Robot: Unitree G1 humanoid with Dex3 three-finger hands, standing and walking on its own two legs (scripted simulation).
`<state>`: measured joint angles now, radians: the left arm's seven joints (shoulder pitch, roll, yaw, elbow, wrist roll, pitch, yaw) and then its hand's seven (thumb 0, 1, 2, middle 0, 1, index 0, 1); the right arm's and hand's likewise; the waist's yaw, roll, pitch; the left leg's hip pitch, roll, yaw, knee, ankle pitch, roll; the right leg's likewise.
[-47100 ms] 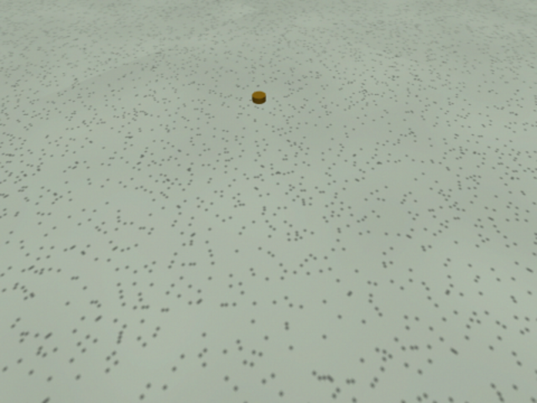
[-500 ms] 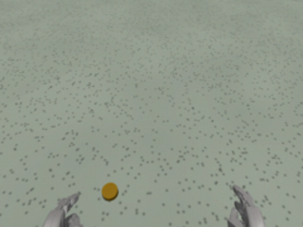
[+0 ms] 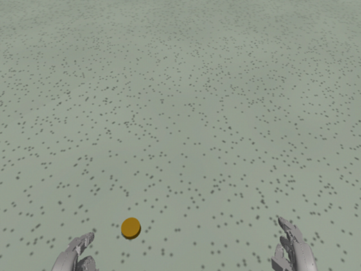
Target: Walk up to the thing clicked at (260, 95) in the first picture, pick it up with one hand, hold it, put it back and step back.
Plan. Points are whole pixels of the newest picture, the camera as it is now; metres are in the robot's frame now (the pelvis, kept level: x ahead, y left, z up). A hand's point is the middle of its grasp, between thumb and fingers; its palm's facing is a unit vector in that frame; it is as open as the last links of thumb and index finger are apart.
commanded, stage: home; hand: left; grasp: from above
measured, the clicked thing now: (131, 228) +0.47 +0.24 -0.69
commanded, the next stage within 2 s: stand in 0.94 s
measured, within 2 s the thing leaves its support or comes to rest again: neither
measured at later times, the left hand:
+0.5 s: hand (99, 268) +0.17 +0.18 -0.05, palm faces +0.03 -0.98 -0.19, open 7.4 cm
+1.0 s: hand (97, 269) +0.17 +0.18 -0.05, palm faces +0.03 -0.98 -0.19, open 7.4 cm
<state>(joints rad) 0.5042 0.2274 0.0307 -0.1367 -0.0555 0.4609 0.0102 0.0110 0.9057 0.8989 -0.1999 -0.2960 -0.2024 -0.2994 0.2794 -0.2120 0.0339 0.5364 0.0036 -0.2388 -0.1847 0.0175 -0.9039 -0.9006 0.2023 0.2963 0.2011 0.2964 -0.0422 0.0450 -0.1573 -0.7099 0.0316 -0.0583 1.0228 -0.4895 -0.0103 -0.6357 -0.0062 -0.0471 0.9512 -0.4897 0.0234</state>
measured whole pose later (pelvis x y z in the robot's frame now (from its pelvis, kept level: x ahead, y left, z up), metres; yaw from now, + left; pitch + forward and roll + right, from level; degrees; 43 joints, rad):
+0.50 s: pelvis +0.01 +0.00 +0.00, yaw +0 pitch +11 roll -3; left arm 0.50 0.23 0.03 -0.13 -0.06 0.45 0.01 0.01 0.91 0.90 -0.20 -0.30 -0.20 -0.30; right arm 0.28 -0.22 0.03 0.54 0.00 -0.22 -0.18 0.02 -0.90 -0.90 0.20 0.30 0.20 0.30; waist -0.05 0.04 -0.16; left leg -0.70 0.03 -0.06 1.02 -0.50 -0.01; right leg -0.63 0.00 -0.05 0.95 -0.51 0.02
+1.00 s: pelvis +0.01 +0.00 +0.00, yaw +0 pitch +11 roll -3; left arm 0.51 0.23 0.03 -0.14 -0.06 0.45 0.02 0.01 0.91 0.90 -0.20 -0.30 -0.20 -0.30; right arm 0.28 -0.21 0.02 0.53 0.01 -0.21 -0.18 0.02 -0.90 -0.90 0.20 0.30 0.20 0.30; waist -0.04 0.04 -0.17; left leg -0.71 0.03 -0.06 1.03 -0.51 -0.01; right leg -0.63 0.00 -0.05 0.95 -0.51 0.02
